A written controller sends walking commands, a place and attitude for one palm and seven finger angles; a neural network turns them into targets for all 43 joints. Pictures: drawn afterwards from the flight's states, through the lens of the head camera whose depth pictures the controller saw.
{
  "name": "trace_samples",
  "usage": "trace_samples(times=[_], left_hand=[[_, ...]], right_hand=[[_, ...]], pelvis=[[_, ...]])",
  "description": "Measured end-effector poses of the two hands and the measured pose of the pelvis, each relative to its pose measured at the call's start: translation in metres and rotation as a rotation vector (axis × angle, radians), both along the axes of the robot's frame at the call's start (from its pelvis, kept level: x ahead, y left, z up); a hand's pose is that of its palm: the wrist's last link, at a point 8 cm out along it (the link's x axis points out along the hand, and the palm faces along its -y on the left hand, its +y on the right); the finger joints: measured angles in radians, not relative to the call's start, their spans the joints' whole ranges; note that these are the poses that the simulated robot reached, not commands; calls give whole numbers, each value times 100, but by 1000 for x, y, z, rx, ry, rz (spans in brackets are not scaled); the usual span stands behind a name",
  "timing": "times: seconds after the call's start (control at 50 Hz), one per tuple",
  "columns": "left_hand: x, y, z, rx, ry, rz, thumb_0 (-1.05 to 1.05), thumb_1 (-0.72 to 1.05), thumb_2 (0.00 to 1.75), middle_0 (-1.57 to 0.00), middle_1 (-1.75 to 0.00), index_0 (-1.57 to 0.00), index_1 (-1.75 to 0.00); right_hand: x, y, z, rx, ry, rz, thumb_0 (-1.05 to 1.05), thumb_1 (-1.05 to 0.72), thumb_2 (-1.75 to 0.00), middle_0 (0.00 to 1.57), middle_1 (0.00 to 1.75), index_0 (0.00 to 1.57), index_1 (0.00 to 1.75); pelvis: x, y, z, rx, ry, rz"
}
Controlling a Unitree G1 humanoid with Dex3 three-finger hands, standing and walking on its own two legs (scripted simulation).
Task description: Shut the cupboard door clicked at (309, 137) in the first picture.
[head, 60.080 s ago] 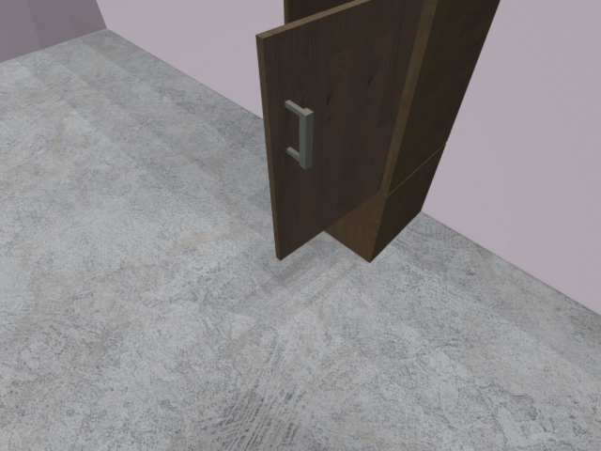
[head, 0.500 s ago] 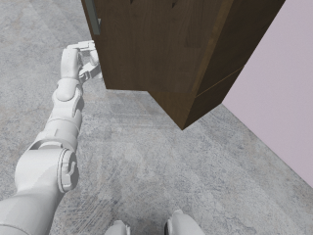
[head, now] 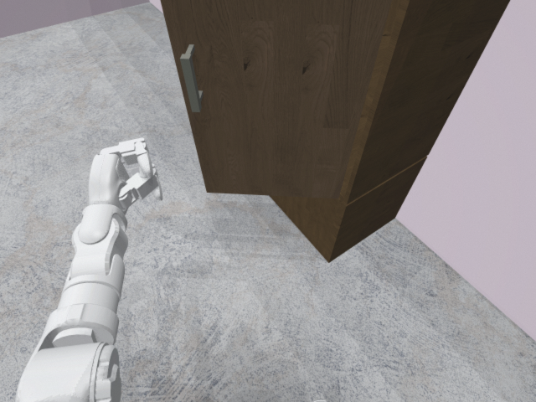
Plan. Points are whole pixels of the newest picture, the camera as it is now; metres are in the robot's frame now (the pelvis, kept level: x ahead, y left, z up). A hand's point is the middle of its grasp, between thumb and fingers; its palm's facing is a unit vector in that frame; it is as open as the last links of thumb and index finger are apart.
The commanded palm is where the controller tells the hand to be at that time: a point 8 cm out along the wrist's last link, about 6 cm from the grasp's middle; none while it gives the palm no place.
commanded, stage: draw the hand back to the body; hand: left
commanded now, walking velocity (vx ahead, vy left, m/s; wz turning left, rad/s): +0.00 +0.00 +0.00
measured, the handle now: (193, 79) +0.72 +0.14 +0.10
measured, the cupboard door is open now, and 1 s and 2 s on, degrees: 52 52 52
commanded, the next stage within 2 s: step back with the hand held close in 1.22 s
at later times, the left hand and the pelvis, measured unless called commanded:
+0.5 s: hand (53, 250) +0.28 +0.24 +0.15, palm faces +0.33 -0.91 -0.26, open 3.7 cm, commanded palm +0.23 +0.27 +0.17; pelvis +0.01 +0.00 +0.03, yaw +3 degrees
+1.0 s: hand out of the picture +0.18 +0.28 +0.19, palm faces +0.53 -0.74 -0.42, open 7.1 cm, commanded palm +0.14 +0.31 +0.21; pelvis +0.01 +0.00 +0.03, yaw +3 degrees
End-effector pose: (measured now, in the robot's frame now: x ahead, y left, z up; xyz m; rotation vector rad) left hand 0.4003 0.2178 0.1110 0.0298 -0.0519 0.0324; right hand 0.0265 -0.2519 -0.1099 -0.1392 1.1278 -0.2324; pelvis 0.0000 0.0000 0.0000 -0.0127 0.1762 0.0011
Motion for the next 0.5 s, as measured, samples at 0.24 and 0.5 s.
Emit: trace_samples(times=[0.24,0.5], left_hand=[[-80,23,23,127,15,35,1,90,90,-122,-141,-122,-141],[-159,62,54,248,-27,300,1,89,90,-90,-106,-90,-106]], right_hand=[[133,13,51,-33,-400,135,1,-91,-90,20,30,20,30],[185,62,76,33,-492,276,1,-91,-90,20,30,20,30]], pelvis=[[-1,5,14,8,-123,28],[10,5,31,11,-214,48]])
